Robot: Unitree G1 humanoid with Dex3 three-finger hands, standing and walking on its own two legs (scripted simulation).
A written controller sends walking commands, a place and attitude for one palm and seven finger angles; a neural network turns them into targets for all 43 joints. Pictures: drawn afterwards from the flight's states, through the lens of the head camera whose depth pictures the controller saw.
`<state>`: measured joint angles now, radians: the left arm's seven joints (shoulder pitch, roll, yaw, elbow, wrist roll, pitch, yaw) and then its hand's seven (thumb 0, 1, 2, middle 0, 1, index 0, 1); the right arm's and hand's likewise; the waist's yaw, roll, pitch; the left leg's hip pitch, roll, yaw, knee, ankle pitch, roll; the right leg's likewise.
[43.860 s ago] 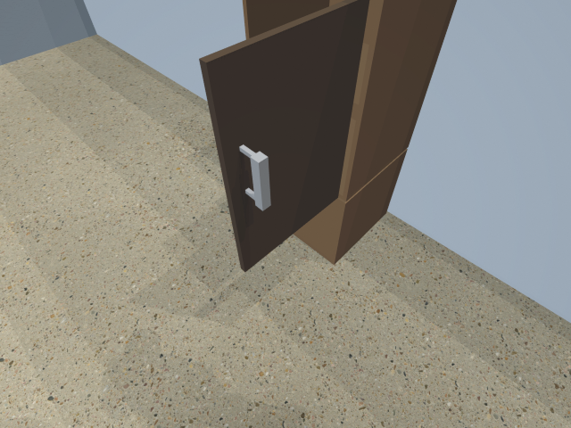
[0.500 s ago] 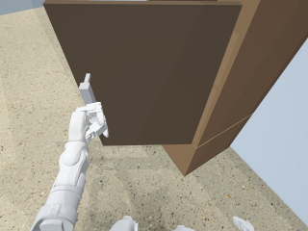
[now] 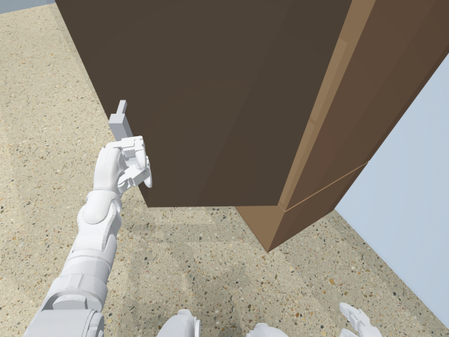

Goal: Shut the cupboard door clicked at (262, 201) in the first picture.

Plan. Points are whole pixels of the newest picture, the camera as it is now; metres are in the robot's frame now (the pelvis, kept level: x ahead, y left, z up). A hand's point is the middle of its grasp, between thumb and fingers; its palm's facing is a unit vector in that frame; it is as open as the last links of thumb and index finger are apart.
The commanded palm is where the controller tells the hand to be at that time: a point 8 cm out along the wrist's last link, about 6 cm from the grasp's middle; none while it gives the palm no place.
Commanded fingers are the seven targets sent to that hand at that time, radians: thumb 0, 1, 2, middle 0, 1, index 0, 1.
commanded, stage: push the door shut along its arc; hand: left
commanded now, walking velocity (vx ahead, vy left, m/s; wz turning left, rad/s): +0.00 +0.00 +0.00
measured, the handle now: (129, 135) +0.47 +0.20 +0.07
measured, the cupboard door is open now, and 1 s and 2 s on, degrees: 60 44 31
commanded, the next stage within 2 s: pull the fist back off the door in 1.68 s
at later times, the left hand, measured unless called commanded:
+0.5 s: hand (151, 145) +0.45 +0.15 +0.07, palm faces -0.14 -0.99 -0.02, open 3.1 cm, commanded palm +0.45 +0.19 +0.07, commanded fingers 0.00 0.90 0.90 -1.30 -1.50 -1.30 -1.50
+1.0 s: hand (176, 119) +0.52 +0.11 +0.07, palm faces -0.27 -0.96 -0.02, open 3.1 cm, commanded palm +0.52 +0.16 +0.07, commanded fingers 0.00 0.90 0.90 -1.30 -1.50 -1.30 -1.50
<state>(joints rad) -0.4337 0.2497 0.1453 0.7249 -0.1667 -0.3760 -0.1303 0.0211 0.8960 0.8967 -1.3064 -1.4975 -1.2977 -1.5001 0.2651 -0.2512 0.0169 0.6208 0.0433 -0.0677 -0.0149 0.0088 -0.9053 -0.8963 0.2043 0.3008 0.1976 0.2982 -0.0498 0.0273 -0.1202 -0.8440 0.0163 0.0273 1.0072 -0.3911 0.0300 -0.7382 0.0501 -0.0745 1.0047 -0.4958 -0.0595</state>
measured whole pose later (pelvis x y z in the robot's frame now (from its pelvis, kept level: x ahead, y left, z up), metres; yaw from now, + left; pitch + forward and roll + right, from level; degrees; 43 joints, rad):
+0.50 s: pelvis -0.01 +0.01 -0.01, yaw +0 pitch +17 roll -3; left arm -0.78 0.35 0.18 1.07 -0.17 -0.40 -0.27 0.02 0.90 0.90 -1.31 -1.50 -1.31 -1.50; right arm 0.34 -0.28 0.01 0.68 0.04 -0.06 -0.01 0.01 -0.91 -0.90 0.20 0.30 0.20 0.30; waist -0.10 0.03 -0.12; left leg -0.97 0.02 0.01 1.07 -0.39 0.04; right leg -0.85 0.05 -0.09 1.05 -0.50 -0.05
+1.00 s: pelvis +0.00 +0.01 -0.03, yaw -2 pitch +23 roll -4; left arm -1.05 0.47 0.25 1.26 -0.10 -0.35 -0.33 0.02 0.90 0.90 -1.30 -1.50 -1.30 -1.50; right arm 0.40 -0.28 0.03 0.67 0.02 -0.05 0.01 0.01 -0.90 -0.90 0.21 0.30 0.20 0.30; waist -0.20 0.06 -0.13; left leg -1.13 0.04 0.02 1.15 -0.43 0.05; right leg -1.01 0.07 -0.08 1.12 -0.51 -0.05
